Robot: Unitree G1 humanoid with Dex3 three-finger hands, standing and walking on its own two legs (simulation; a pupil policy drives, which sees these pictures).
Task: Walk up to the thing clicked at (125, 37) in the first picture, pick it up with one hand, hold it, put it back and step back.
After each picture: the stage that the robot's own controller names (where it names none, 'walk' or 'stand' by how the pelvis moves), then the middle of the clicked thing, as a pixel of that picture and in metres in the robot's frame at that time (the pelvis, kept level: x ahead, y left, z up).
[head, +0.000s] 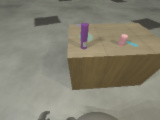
stand; (122, 40) +0.86 -0.33 +0.02
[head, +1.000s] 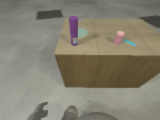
sink last; (118, 38) +0.78 -0.24 +0.05
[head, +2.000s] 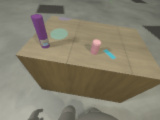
sink last; (95, 47) +0.60 +0.00 +0.06
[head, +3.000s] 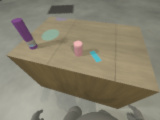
rise first; (78, 49) +0.54 +0.15 +0.05
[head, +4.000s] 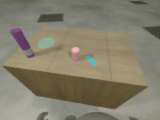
stand; (75, 54) +0.55 +0.15 +0.02
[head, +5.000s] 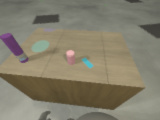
stand; (70, 57) +0.51 +0.17 +0.02
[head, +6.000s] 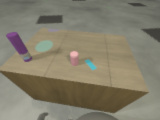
stand; (74, 58) +0.51 +0.15 +0.02
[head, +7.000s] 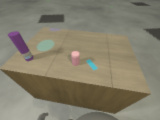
stand; (75, 58) +0.51 +0.14 +0.02
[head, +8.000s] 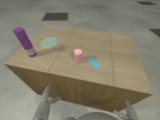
rise first; (77, 56) +0.53 +0.13 +0.02
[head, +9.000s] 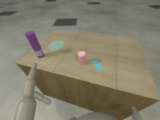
go down; (81, 58) +0.53 +0.13 +0.02
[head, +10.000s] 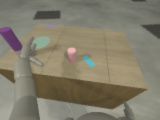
go down; (72, 55) +0.53 +0.13 +0.03
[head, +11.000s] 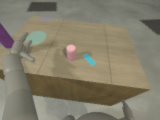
go down; (71, 53) +0.51 +0.12 +0.04
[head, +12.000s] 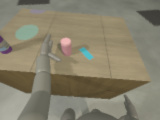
close in; (66, 47) +0.52 +0.14 +0.07
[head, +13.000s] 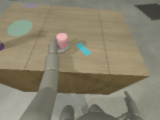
close; (63, 43) +0.53 +0.14 +0.09
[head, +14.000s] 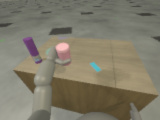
lift; (64, 55) +0.33 +0.16 +0.26
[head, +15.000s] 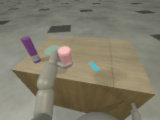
hold; (65, 58) +0.33 +0.16 +0.23
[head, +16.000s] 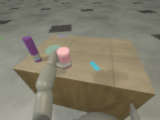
hold; (64, 58) +0.33 +0.16 +0.23
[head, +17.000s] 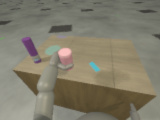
crouch; (66, 59) +0.32 +0.15 +0.22
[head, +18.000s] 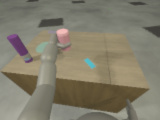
crouch; (64, 40) +0.46 +0.16 +0.25
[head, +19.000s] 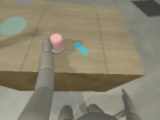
lower; (57, 44) +0.51 +0.15 +0.08
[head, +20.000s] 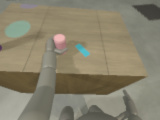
lower; (60, 44) +0.51 +0.14 +0.10
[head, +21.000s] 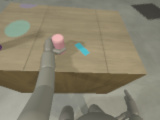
lower; (59, 44) +0.51 +0.15 +0.10
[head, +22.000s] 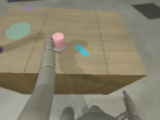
lower; (59, 43) +0.52 +0.15 +0.11
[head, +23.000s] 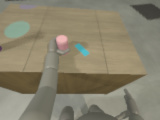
loosen; (63, 45) +0.51 +0.13 +0.09
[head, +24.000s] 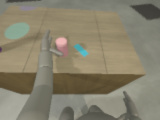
withdraw; (62, 47) +0.51 +0.13 +0.08
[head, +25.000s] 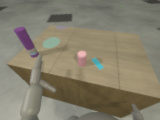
sink last; (81, 59) +0.48 +0.10 +0.06
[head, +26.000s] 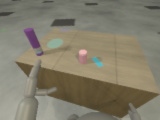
stand; (82, 57) +0.53 +0.11 +0.05
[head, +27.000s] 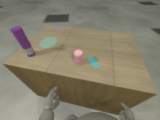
stand; (78, 57) +0.50 +0.12 +0.05
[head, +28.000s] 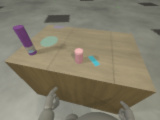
stand; (78, 56) +0.51 +0.11 +0.06
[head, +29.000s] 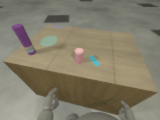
stand; (79, 56) +0.51 +0.11 +0.07
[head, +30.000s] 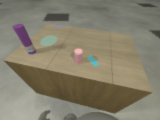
stand; (78, 56) +0.51 +0.12 +0.04
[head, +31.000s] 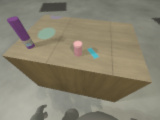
walk; (78, 49) +0.55 +0.12 +0.04
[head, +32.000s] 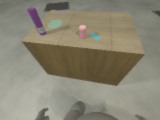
walk; (82, 32) +0.78 +0.13 +0.04
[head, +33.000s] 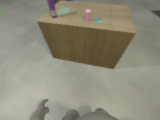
walk; (87, 15) +1.11 +0.10 +0.05
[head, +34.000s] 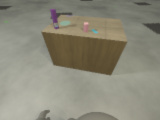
stand; (86, 27) +1.15 +0.10 +0.02
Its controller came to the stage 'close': yes
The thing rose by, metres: 0.22
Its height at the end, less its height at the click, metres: +0.00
